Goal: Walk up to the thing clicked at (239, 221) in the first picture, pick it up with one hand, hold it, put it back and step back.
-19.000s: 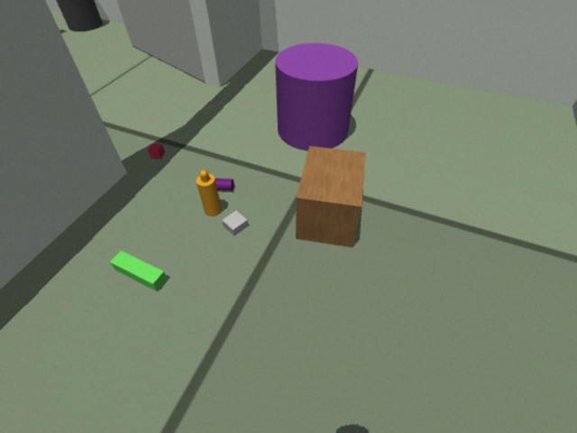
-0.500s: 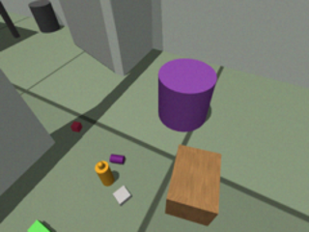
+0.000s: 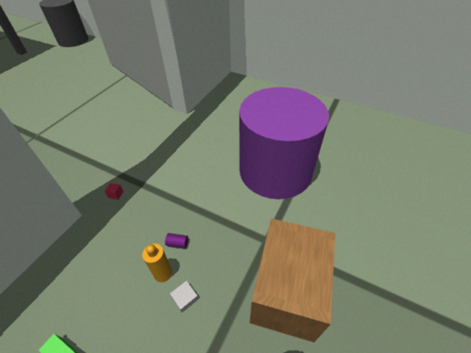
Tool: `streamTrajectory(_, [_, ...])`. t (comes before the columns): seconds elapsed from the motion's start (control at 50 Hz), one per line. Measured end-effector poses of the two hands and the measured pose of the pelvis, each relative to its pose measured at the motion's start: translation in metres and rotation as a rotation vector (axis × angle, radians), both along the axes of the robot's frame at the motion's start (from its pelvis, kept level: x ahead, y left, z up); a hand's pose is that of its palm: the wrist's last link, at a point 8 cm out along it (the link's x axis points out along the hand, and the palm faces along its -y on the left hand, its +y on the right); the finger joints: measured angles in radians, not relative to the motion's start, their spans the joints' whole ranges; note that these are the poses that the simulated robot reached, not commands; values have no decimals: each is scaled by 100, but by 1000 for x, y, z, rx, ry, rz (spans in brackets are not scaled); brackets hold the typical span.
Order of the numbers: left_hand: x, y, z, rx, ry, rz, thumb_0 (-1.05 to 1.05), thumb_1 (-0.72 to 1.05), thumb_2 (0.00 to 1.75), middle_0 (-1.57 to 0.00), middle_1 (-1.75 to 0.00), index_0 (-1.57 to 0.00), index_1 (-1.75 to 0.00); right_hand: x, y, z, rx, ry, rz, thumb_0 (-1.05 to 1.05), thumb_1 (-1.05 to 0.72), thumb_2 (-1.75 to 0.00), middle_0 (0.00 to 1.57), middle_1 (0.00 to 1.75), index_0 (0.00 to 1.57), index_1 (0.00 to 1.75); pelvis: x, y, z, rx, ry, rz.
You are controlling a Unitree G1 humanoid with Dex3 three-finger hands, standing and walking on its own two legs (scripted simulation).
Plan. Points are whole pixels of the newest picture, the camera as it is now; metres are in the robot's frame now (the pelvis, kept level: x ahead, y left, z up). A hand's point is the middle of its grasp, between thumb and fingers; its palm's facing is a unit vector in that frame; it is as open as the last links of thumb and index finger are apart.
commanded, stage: stand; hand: left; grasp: from above
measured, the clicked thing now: (184, 296) +0.46 +0.25 -0.76
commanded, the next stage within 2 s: rise first in 0.80 s
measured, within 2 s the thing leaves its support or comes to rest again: neither
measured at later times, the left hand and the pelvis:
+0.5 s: hand out of the picture +0.08 +0.26 -0.16, palm faces -0.03 -0.94 -0.34, open 7.4 cm; pelvis +0.01 +0.00 +0.00, yaw +0 degrees
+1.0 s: hand out of the picture +0.11 +0.25 -0.16, palm faces +0.03 -0.94 -0.33, open 7.5 cm; pelvis +0.00 +0.00 +0.00, yaw +0 degrees
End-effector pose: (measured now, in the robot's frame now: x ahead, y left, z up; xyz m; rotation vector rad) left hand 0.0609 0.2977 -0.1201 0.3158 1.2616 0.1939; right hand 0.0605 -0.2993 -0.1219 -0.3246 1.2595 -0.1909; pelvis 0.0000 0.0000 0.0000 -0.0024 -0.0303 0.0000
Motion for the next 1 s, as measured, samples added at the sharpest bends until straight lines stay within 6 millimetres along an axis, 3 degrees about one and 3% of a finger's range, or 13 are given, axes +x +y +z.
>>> streamTrajectory(0.58, [19, 4, 0, 4, -9, -4, 1, 91, 90, -20, -30, -20, -30, 23, 5, 1, -3, -24, 6, 0, -91, -90, 21, 30, 20, 30, 14, 4, 0, 3, 5, -5])
streamTrajectory(0.92, [19, 4, 1, 6, -19, -5, 1, 90, 89, -20, -30, -20, -30, 22, 5, 2, -4, -35, -1, 0, -91, -90, 21, 30, 20, 30, 12, 4, 0, 3, -4, -8])
streamTrajectory(1.0, [41, -1, 0, -5, -113, 26, 1, 86, 90, -20, -37, -19, -37, 27, 14, 3, 6, -133, -15, 1, -91, -91, 20, 30, 20, 30, 4, 5, -5, 1, 41, -6])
